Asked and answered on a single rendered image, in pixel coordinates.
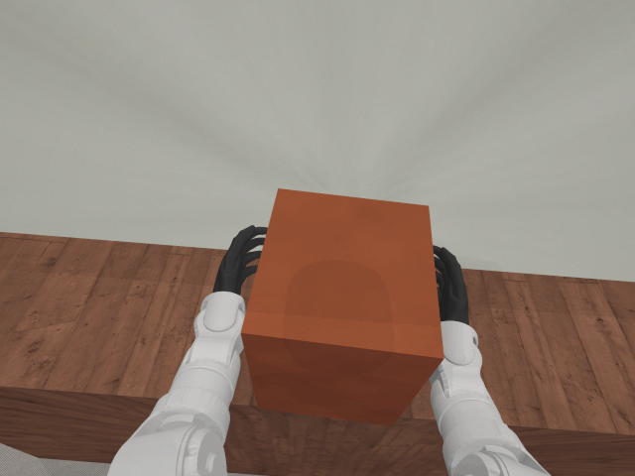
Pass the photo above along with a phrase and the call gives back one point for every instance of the right robot upper arm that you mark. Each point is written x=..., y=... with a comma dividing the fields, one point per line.
x=488, y=463

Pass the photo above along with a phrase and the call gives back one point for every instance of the right robot hand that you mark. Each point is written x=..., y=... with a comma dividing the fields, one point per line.
x=452, y=293

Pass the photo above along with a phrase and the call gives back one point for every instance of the left robot upper arm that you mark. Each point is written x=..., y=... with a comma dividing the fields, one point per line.
x=194, y=450

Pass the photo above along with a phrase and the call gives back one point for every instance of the robot right forearm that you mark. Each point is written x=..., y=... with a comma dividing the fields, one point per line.
x=466, y=416

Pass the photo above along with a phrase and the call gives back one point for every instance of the robot left forearm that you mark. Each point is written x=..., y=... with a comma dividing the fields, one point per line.
x=205, y=382

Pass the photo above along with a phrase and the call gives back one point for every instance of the carton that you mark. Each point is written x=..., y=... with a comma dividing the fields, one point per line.
x=343, y=319

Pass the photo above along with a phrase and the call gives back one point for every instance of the left robot hand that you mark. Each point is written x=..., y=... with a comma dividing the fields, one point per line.
x=232, y=271

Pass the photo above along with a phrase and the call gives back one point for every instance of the pedestal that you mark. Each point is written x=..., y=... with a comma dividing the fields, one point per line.
x=93, y=333

